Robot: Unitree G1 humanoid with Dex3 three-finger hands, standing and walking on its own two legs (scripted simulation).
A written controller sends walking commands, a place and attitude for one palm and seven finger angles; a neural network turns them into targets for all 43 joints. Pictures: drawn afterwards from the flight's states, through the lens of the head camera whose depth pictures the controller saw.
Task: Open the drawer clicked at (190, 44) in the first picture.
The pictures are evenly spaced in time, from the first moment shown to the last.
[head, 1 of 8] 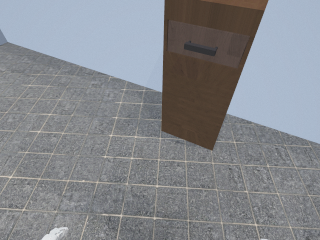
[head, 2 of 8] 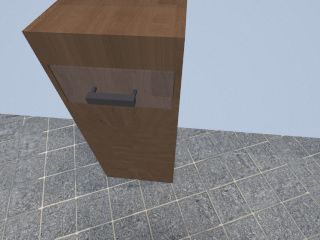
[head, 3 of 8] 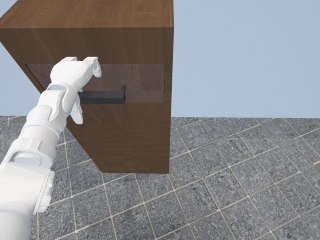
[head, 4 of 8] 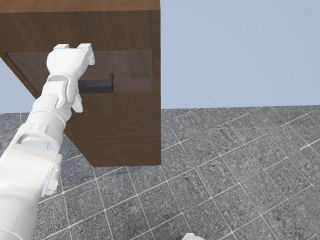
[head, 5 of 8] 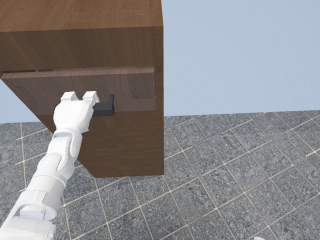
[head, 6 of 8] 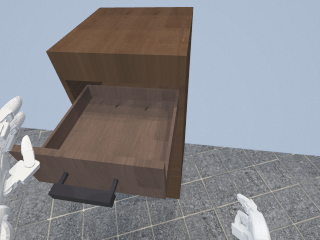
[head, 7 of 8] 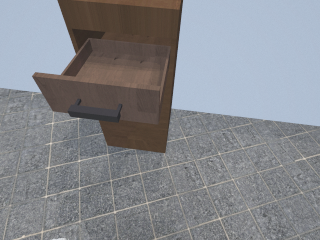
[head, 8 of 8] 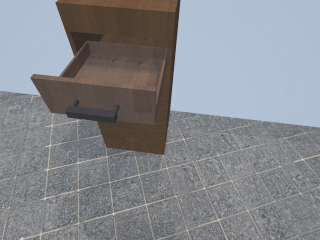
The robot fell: no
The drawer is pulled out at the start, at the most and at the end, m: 0.00 0.30 0.30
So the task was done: yes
